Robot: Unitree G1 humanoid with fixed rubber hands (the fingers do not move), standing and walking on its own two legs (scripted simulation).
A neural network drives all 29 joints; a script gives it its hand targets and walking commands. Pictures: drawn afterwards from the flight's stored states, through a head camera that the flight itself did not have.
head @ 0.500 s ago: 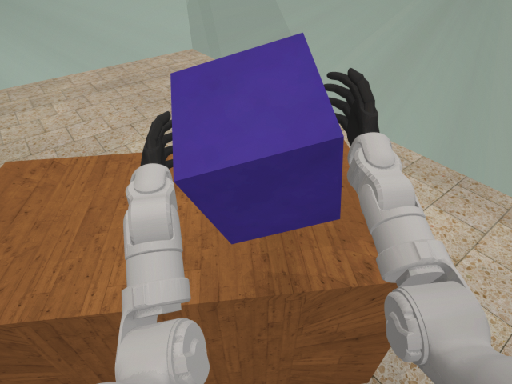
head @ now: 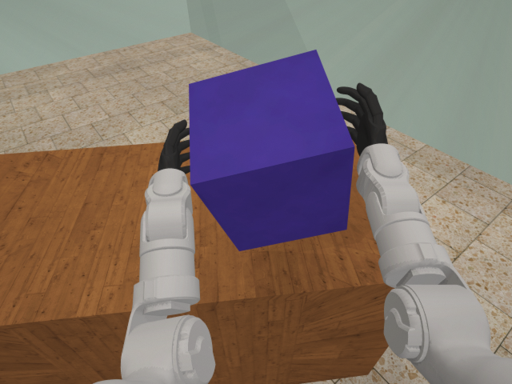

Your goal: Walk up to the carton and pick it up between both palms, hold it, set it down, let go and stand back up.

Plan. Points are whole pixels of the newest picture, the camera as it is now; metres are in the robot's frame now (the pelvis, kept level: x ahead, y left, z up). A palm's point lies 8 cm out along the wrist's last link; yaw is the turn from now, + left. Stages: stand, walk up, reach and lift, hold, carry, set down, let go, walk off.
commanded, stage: set down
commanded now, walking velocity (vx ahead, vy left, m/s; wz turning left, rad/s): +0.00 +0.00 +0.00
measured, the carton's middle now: (273, 161) +0.44 -0.02 +0.14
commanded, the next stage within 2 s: none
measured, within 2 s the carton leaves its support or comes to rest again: neither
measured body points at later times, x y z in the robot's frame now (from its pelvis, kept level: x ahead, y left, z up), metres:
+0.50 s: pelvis -0.02 +0.00 +0.00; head -0.04 +0.00 +0.45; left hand +0.37 +0.13 +0.14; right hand +0.39 -0.17 +0.17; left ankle -0.04 +0.11 -0.75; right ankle +0.02 -0.12 -0.75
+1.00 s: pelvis +0.02 +0.00 +0.00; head +0.02 +0.01 +0.45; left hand +0.41 +0.14 +0.10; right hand +0.44 -0.15 +0.14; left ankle -0.04 +0.11 -0.75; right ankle +0.02 -0.12 -0.75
